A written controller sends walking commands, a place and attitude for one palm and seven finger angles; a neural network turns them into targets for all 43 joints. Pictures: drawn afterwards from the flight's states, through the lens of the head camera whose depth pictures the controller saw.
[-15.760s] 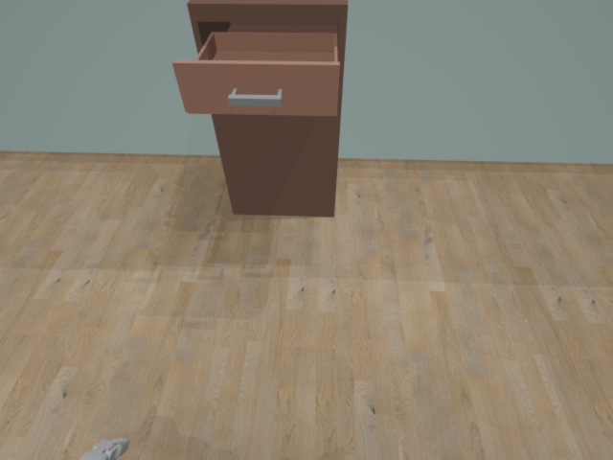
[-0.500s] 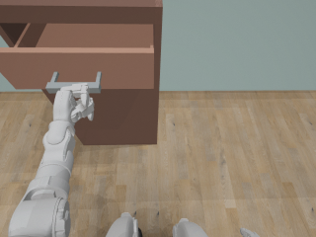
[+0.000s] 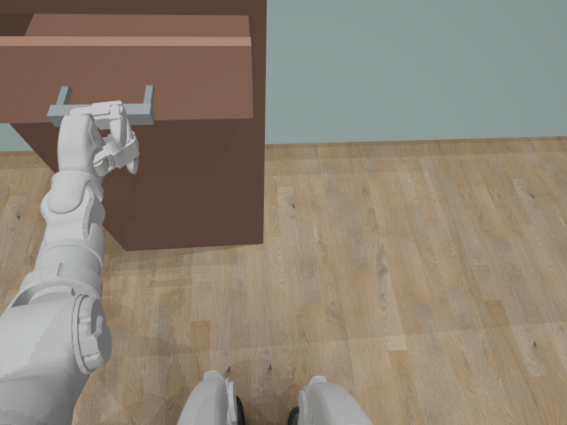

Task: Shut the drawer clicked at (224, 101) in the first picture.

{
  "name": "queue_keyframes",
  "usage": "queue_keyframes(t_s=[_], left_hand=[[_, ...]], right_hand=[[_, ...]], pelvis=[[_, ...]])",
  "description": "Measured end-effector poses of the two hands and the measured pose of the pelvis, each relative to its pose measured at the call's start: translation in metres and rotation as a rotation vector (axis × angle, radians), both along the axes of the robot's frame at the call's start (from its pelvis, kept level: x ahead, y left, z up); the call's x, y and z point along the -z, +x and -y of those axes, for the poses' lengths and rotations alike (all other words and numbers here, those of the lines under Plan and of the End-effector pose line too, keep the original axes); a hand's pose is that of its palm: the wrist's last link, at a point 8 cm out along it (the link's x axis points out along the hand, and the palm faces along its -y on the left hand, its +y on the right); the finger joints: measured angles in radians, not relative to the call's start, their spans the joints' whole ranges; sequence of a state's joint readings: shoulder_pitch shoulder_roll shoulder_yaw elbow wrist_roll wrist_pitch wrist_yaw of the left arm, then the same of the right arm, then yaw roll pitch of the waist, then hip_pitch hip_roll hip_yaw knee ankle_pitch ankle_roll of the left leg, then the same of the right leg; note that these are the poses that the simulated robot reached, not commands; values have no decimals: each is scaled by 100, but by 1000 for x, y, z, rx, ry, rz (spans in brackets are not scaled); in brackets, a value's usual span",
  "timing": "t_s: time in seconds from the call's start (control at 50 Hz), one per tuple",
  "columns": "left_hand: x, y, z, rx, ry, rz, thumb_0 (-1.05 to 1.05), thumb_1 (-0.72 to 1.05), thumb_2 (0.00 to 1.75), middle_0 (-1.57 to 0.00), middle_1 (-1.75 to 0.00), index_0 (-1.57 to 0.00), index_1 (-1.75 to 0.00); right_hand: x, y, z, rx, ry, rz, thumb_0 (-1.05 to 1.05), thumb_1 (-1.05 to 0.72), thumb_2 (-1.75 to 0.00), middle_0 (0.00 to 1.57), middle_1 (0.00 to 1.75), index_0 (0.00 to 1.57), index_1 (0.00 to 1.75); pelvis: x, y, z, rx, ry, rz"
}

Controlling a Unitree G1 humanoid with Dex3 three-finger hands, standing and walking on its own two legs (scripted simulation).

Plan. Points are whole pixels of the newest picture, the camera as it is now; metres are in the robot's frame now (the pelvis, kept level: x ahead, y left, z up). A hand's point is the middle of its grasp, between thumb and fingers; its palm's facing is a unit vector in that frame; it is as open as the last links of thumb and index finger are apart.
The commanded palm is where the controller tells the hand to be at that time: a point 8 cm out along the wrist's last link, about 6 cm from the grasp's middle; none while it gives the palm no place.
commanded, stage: push the drawer shut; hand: left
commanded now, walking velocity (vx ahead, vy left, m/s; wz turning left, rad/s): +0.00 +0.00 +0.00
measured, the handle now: (105, 103) +0.57 +0.23 +0.07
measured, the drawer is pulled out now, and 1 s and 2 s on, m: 0.06 0.00 0.00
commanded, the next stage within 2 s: pull the fist back off the drawer in 0.70 s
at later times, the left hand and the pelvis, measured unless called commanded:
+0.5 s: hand (133, 108) +0.55 +0.19 +0.07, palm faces +0.00 -1.00 -0.02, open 3.4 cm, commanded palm +0.54 +0.23 +0.07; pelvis +0.00 +0.01 -0.01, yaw -1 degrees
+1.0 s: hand (127, 108) +0.56 +0.20 +0.07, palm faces +0.01 -1.00 -0.03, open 3.2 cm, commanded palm +0.55 +0.22 +0.07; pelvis -0.02 +0.02 -0.02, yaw -1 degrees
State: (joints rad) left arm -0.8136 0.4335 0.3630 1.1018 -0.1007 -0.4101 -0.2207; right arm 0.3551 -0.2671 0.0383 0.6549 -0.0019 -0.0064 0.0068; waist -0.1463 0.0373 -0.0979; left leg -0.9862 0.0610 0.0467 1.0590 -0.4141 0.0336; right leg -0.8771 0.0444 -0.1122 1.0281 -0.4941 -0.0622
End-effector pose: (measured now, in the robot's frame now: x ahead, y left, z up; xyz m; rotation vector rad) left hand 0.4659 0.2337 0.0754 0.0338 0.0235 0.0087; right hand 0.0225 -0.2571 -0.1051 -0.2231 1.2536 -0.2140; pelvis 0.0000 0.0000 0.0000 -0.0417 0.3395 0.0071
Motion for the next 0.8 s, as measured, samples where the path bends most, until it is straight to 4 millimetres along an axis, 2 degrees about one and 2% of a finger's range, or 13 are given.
queue_keyframes(t_s=[0.48, 0.62, 0.8], left_hand=[[-1, 65, -5, 1, -17, -18, 6, 81, 88, -140, -160, -140, -160], [0, 66, -11, 3, -11, -27, 4, 74, 90, -140, -160, -140, -160], [-1, 69, -15, -8, -2, -29, 4, 66, 91, -140, -160, -140, -160]], right_hand=[[-4, -49, -11, 60, -34, -156, 0, -91, -90, 20, 30, 20, 30], [-5, -61, -19, 59, -20, -212, 0, -91, -90, 21, 30, 20, 30], [-3, -70, -21, 33, -40, -221, 0, -91, -90, 21, 30, 20, 30]], pelvis=[[10, 2, -9, 11, -29, -84], [9, 2, -13, 6, -36, -92], [16, -8, -15, -14, -52, -106]])
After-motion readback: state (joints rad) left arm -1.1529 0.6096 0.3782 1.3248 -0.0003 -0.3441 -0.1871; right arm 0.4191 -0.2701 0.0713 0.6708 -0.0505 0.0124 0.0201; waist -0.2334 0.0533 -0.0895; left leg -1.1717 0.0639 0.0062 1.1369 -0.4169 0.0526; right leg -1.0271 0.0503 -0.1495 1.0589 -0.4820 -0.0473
